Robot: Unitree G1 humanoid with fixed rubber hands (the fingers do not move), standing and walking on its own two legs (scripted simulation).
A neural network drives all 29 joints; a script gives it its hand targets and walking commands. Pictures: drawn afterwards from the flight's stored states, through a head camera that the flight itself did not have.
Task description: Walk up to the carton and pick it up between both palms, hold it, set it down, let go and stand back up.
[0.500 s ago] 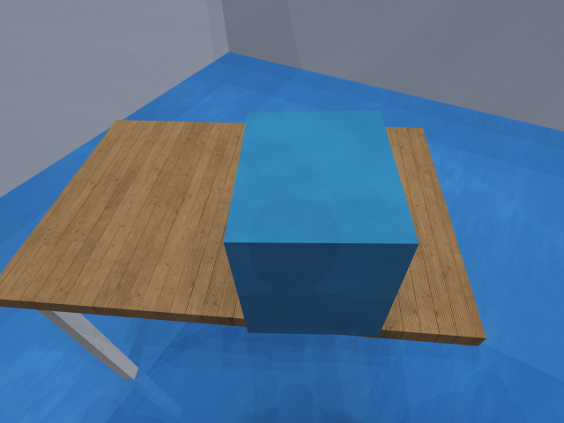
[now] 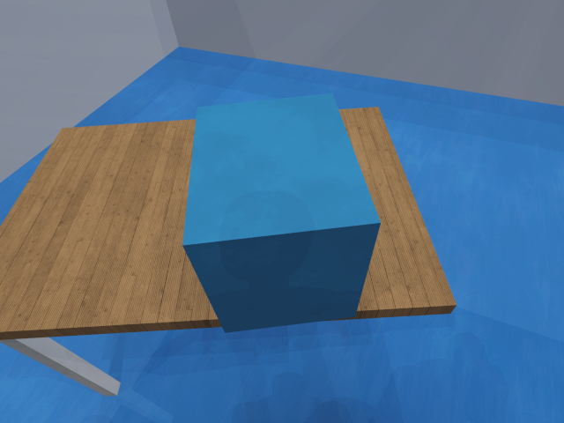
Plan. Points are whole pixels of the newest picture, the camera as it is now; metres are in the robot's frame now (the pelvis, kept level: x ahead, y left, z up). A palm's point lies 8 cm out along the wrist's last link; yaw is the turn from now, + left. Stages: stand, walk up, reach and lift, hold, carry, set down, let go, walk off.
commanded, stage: walk up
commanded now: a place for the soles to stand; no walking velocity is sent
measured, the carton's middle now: (277, 214) +0.46 +0.03 +0.01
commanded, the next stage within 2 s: reach and lift in 1.72 s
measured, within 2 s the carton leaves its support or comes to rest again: neither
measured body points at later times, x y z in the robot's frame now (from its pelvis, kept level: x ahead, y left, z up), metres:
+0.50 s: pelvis +0.00 +0.01 -0.01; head +0.02 -0.02 +0.43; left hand +0.08 +0.25 -0.14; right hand +0.04 -0.26 -0.17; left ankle +0.02 +0.07 -0.73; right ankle +0.01 -0.12 -0.73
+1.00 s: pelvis +0.00 +0.01 +0.00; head +0.02 -0.01 +0.45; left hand +0.10 +0.23 -0.14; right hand -0.01 -0.25 -0.16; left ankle +0.02 +0.07 -0.73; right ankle +0.01 -0.13 -0.73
